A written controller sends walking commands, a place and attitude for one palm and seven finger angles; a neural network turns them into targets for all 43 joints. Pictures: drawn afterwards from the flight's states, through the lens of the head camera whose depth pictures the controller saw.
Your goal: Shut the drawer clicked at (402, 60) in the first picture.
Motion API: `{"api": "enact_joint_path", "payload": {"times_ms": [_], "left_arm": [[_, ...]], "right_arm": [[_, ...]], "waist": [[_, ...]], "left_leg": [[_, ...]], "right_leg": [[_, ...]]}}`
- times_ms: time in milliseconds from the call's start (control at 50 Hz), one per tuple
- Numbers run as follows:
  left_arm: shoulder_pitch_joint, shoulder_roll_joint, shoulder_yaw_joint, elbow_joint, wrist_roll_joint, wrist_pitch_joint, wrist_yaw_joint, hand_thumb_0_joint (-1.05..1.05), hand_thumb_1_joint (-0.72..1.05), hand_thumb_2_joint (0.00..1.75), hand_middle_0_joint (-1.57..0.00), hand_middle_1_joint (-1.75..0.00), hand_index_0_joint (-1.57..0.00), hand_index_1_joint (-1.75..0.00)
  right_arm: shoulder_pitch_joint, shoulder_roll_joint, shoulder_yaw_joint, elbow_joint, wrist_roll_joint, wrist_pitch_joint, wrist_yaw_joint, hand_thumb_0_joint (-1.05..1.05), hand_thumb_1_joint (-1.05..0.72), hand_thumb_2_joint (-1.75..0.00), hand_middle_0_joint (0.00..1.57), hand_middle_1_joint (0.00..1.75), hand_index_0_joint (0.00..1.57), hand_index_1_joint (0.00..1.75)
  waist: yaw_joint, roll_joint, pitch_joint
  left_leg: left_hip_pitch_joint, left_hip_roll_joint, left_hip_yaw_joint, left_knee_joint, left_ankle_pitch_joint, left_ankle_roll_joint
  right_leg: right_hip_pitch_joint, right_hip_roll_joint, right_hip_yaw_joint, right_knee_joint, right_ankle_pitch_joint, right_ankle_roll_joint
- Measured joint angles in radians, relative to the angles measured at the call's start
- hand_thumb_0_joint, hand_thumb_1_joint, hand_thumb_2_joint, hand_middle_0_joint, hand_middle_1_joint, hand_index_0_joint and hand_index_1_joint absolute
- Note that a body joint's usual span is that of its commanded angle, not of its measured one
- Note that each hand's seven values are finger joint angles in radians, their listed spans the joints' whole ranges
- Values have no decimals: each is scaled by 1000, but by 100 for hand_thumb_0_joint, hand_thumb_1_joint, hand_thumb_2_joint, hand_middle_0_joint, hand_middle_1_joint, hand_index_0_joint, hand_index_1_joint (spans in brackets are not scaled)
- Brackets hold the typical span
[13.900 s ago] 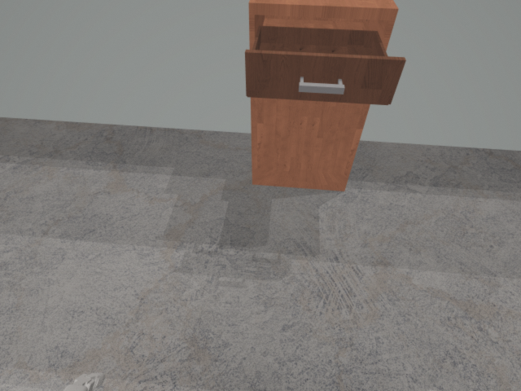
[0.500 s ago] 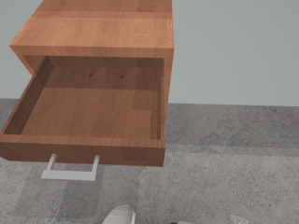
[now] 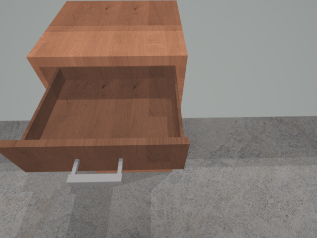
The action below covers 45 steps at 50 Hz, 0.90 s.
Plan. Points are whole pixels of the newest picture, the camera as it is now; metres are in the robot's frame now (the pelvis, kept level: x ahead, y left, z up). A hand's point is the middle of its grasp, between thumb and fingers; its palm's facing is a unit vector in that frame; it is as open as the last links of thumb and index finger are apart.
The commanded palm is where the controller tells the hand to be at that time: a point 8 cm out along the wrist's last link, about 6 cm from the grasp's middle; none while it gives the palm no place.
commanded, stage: come to a stop and stand still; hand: left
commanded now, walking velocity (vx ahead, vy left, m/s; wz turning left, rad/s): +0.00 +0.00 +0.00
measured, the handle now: (97, 171) +0.27 +0.17 +0.01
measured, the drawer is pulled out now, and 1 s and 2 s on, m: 0.30 0.30 0.30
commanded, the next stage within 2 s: look again from close up in 0.34 s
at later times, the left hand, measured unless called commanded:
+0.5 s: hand out of the picture -0.03 +0.16 -0.17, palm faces +0.01 -0.98 -0.19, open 7.4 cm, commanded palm none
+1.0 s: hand out of the picture +0.05 +0.18 -0.18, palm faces +0.05 -0.98 -0.20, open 7.3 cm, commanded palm none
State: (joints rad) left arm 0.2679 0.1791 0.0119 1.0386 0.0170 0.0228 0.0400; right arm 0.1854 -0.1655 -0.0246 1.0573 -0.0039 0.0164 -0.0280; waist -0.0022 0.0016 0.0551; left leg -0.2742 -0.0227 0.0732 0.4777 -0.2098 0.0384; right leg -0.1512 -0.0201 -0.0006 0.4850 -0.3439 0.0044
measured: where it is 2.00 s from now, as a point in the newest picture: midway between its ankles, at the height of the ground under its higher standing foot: outside the picture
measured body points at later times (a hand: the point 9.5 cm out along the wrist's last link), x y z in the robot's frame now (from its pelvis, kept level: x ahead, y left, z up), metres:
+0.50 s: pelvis -0.01 -0.01 +0.00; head +0.02 -0.01 +0.45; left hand -0.03 +0.21 -0.16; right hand -0.03 -0.22 -0.16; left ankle +0.03 +0.10 -0.74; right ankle -0.05 -0.12 -0.74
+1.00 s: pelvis +0.03 +0.01 +0.00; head +0.04 +0.02 +0.45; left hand +0.05 +0.23 -0.16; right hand +0.08 -0.22 -0.15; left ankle +0.03 +0.10 -0.74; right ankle -0.05 -0.12 -0.74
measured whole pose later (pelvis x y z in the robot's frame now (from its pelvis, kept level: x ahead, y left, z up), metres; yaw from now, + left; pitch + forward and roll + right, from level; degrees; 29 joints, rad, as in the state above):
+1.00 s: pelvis +0.03 +0.01 +0.00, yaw +2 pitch +0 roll +0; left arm 0.29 0.18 -0.01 1.02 0.01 0.00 0.06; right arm 0.23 -0.16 0.01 1.05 -0.01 -0.02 -0.03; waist 0.00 -0.03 0.01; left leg -0.26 -0.03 0.05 0.55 -0.29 0.04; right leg -0.09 -0.02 -0.03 0.49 -0.39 0.01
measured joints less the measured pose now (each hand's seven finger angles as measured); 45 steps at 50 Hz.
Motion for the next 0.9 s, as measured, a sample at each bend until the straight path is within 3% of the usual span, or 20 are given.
{"api": "enact_joint_path", "payload": {"times_ms": [100, 440, 560, 720, 900], "left_arm": [[12, -25, -12, 26, -3, -10, 0, 0, 91, 90, -20, -30, -20, -30], [42, -41, -10, 70, -4, -17, -2, 0, 91, 90, -20, -30, -20, -30], [72, -51, -28, 57, 0, -39, 9, 0, 91, 90, -20, -30, -20, -30], [53, -44, -25, 20, -4, -43, 18, 0, 90, 90, -20, -30, -20, -30], [21, -10, -18, -12, -4, -31, 19, 0, 91, 90, -20, -30, -20, -30]], "right_arm": [[38, -6, 3, 42, -3, 1, 5, 0, -92, -89, 20, 30, 20, 30], [116, 28, 11, 113, -7, 1, 4, 1, -91, -89, 20, 30, 20, 30], [126, 18, 15, 38, -14, -10, 19, 1, -91, -89, 20, 30, 20, 30], [111, 0, 24, 17, -12, -27, -1, 2, -93, -89, 20, 30, 20, 30], [61, 3, 29, -8, -8, -37, -1, 1, -92, -89, 20, 30, 20, 30]], "waist": [[-15, 7, -17], [-12, -12, -17], [-29, 30, -17], [-4, 23, -47], [-1, -27, -49]], "left_leg": [[34, 3, 0, -35, 21, -6], [15, 10, -11, -64, 46, -13], [-57, 29, -43, 84, -38, -10], [-31, 7, -34, 128, -94, 7], [3, -2, -26, 96, -91, 8]], "right_leg": [[23, 4, 1, -15, 18, -2], [2, 13, -9, -36, 35, -13], [-7, 34, -39, 0, 0, -14], [18, 9, -33, 48, -58, 2], [45, 0, -26, 27, -59, 5]]}}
